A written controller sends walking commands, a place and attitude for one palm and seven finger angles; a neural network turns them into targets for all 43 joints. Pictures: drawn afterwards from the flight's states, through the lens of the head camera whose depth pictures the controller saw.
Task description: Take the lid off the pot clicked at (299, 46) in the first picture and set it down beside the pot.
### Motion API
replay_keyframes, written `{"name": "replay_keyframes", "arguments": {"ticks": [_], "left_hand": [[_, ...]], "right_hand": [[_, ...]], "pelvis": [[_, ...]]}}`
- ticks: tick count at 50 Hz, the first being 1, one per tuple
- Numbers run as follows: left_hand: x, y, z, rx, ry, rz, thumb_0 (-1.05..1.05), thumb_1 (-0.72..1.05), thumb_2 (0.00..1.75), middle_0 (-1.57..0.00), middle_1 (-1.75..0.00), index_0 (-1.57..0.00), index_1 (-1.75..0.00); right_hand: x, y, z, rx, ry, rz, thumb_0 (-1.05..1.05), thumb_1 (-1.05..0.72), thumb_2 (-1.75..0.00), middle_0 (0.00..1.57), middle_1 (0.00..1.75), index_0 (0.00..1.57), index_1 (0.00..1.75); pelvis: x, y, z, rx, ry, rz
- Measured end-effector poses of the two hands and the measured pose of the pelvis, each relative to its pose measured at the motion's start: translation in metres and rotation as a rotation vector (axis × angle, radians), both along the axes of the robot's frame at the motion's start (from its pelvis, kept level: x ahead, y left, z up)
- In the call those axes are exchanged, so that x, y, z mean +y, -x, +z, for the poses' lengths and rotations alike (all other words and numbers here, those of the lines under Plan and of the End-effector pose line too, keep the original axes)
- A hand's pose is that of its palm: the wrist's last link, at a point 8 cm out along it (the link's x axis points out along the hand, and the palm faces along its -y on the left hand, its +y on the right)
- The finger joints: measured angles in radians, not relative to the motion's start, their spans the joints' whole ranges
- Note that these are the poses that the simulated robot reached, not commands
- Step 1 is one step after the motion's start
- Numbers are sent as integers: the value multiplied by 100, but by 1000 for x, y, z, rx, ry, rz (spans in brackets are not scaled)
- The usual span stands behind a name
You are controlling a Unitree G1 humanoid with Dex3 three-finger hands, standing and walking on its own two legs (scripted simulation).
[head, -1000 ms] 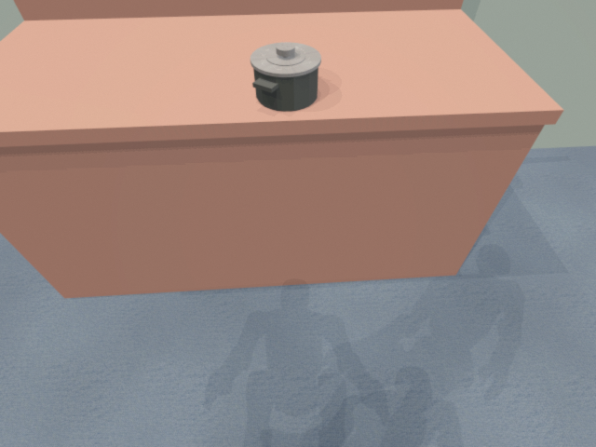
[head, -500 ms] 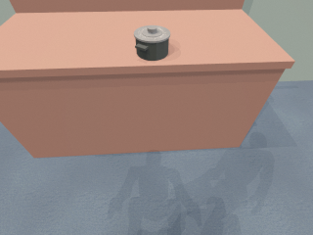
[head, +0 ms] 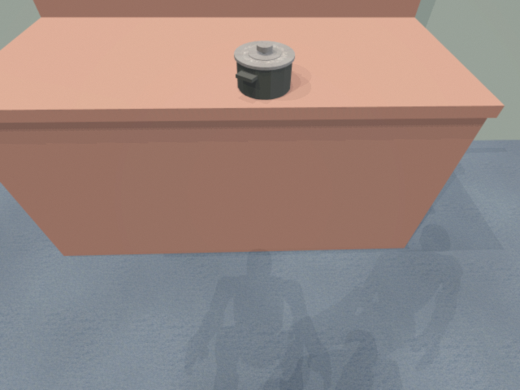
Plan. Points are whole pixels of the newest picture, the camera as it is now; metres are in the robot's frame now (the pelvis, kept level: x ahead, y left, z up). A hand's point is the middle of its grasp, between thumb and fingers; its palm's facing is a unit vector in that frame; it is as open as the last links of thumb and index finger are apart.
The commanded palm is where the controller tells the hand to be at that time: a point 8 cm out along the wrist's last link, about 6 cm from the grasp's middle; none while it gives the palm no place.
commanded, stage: take the last steps up to it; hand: left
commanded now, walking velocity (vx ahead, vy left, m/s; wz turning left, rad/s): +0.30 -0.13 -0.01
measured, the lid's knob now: (264, 46) +0.92 +0.04 +0.12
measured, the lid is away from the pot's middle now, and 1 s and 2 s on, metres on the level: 0.00 0.00 0.00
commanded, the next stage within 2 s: come to a stop and stand still in 1.10 s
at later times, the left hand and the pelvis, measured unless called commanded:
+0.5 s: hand out of the picture +0.09 +0.09 -0.17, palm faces +0.11 -0.97 -0.20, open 7.4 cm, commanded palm none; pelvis +0.12 -0.08 +0.00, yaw +3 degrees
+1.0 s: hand (230, 299) +0.33 +0.08 -0.17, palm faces +0.12 -0.98 -0.19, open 7.4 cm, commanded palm none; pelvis +0.31 -0.10 +0.00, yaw +2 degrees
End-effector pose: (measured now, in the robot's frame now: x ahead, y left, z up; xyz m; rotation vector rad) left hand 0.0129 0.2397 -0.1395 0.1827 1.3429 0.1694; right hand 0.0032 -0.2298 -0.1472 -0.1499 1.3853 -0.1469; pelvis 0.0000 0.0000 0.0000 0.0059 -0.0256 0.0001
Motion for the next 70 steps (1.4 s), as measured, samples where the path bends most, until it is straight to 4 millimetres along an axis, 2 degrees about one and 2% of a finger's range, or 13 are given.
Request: {"name": "replay_keyframes", "arguments": {"ticks": [9,17,21,27,34,38,41,44,50,55,61,66,70], "left_hand": [[-18,11,-12,116,44,8,0,90,90,-20,-30,-20,-30],[-53,-59,-7,-19,4,29,1,90,90,-20,-30,-20,-30],[-75,-71,0,-44,0,87,0,91,90,-20,-30,-19,-30],[-113,-72,4,67,56,102,0,91,90,-20,-30,-19,-30],[-137,-79,-1,188,108,161,0,90,90,-20,-30,-20,-30],[-134,-95,-13,249,123,175,0,90,90,-20,-30,-20,-30],[-124,-129,-22,249,116,145,0,90,90,-20,-30,-20,-30],[-113,-185,-19,156,89,128,1,90,90,-20,-30,-20,-30],[-107,-306,1,-67,38,87,0,91,90,-19,-30,-19,-30],[-123,-383,0,-168,-2,28,0,91,90,-19,-30,-19,-30],[-149,-411,0,-130,6,65,0,91,90,-19,-30,-19,-30],[-161,-415,-3,-22,36,92,0,92,90,-20,-30,-20,-30],[-154,-423,-18,29,53,119,0,91,90,-20,-30,-20,-30]], "right_hand": [[6,15,-6,41,-26,-86,1,-91,-90,20,30,20,30],[-32,27,-15,213,-55,-96,1,-90,-90,20,30,21,30],[-62,-25,-10,189,-34,-44,1,-91,-90,20,30,20,30],[-85,-153,2,-54,-8,-10,1,-91,-90,19,30,20,30],[-70,-304,12,-278,-32,81,1,-91,-90,19,30,20,30],[-53,-368,9,-385,-37,108,1,-91,-90,19,30,20,30],[-52,-379,6,-392,-36,78,1,-91,-90,20,30,20,30],[-60,-364,4,-294,-29,50,0,-91,-90,20,30,20,30],[-113,-353,8,-134,42,20,-3,-96,-90,20,30,21,30],[-151,-360,-7,-31,41,-1,-1,-93,-90,20,30,20,30],[-167,-413,-7,-4,41,32,1,-92,-90,20,30,20,30],[-151,-482,5,-100,25,53,1,-91,-90,19,30,20,30],[-131,-532,2,-162,18,73,1,-91,-90,19,30,20,30]], "pelvis": [[-11,-29,-9,27,-23,-22],[-54,-67,-17,35,-20,18],[-68,-92,-9,32,-11,47],[-80,-133,1,45,-14,38],[-82,-189,-3,31,-4,17],[-77,-229,-18,10,7,-2],[-78,-251,-22,-1,-10,-12],[-83,-272,-14,7,-17,7],[-100,-314,-3,32,-15,33],[-131,-358,-15,34,-21,54],[-143,-401,-12,32,13,67],[-142,-435,-3,33,6,61],[-133,-456,-12,13,22,48]]}}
